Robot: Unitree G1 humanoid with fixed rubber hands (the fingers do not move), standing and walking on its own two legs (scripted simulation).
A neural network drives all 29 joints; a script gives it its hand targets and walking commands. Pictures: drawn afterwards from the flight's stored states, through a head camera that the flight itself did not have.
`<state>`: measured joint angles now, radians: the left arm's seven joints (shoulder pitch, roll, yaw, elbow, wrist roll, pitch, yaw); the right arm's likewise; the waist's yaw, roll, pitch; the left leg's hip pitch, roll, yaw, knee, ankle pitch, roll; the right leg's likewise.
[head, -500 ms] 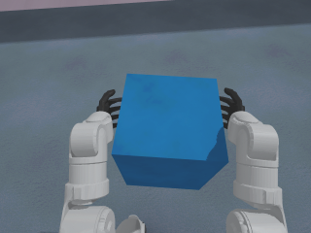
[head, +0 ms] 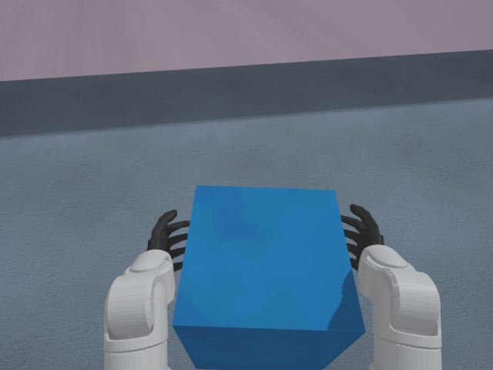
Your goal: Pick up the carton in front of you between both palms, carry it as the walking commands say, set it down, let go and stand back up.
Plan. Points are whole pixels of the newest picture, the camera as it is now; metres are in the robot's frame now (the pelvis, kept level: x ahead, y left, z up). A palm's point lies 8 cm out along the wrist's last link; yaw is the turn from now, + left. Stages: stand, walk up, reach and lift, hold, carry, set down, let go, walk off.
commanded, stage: carry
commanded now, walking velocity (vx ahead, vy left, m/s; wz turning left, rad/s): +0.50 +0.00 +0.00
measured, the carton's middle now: (261, 284) +0.27 +0.00 +0.01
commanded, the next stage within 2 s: none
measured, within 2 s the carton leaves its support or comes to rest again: neither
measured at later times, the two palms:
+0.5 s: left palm (182, 131) +0.58 +0.17 +0.09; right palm (320, 124) +0.59 -0.13 +0.10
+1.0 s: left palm (207, 66) +0.90 +0.15 +0.08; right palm (308, 65) +0.92 -0.15 +0.08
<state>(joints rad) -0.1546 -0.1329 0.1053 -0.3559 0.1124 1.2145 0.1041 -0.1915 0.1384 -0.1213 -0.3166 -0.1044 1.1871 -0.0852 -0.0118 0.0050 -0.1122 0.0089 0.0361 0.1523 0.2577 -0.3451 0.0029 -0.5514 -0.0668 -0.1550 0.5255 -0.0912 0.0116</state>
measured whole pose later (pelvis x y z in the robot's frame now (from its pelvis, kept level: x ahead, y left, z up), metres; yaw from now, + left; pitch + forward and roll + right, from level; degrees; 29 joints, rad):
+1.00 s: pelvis +0.64 -0.01 -0.02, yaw +1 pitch +3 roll -1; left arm -0.16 -0.13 0.09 -0.35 0.12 1.22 0.10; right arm -0.19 0.13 -0.13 -0.35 -0.11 1.21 -0.08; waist 0.01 0.03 -0.09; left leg -0.06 0.12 0.16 0.63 -0.50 -0.07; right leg -0.47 -0.04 -0.24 0.48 -0.05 -0.07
